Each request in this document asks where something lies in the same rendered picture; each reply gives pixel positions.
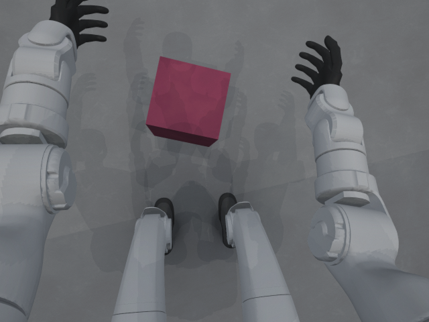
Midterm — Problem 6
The left robot hand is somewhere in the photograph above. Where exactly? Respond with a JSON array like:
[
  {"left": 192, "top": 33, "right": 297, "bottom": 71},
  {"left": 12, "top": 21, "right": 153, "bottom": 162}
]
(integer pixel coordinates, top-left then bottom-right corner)
[{"left": 49, "top": 0, "right": 109, "bottom": 49}]

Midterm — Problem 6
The right robot hand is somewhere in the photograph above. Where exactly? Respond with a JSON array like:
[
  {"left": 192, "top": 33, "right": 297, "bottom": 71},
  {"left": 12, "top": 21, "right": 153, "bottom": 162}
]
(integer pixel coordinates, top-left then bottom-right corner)
[{"left": 291, "top": 36, "right": 343, "bottom": 99}]

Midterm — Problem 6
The robot right thigh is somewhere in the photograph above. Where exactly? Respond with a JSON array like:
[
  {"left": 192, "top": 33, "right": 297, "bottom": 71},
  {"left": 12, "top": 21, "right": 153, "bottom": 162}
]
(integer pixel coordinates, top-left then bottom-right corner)
[{"left": 225, "top": 208, "right": 300, "bottom": 322}]

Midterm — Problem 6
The left robot shin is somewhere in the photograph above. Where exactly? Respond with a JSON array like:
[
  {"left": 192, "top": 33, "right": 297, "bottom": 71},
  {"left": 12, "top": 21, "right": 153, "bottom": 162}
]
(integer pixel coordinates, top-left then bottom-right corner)
[{"left": 135, "top": 207, "right": 166, "bottom": 227}]

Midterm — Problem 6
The right robot forearm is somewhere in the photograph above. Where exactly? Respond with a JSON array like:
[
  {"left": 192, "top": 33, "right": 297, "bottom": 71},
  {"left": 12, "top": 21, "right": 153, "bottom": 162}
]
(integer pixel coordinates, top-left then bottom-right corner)
[{"left": 304, "top": 84, "right": 399, "bottom": 252}]

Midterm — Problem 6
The robot right upper arm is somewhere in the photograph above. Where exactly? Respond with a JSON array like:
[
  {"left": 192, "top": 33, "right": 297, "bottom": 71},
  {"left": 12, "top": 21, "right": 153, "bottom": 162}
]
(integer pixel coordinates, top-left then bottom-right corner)
[{"left": 307, "top": 203, "right": 429, "bottom": 322}]

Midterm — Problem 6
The robot left upper arm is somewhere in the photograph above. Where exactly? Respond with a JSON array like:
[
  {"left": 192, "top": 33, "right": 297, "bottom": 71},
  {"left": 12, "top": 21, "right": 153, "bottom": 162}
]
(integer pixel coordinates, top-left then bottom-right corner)
[{"left": 0, "top": 144, "right": 77, "bottom": 322}]

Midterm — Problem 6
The left robot forearm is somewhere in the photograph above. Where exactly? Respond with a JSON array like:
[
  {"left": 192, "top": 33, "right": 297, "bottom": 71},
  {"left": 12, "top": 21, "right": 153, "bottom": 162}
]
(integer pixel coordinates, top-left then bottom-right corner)
[{"left": 0, "top": 20, "right": 77, "bottom": 149}]

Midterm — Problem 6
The carton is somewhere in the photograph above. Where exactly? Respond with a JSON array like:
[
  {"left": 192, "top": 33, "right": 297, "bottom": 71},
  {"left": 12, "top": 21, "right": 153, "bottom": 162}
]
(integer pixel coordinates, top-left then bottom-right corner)
[{"left": 145, "top": 56, "right": 231, "bottom": 147}]

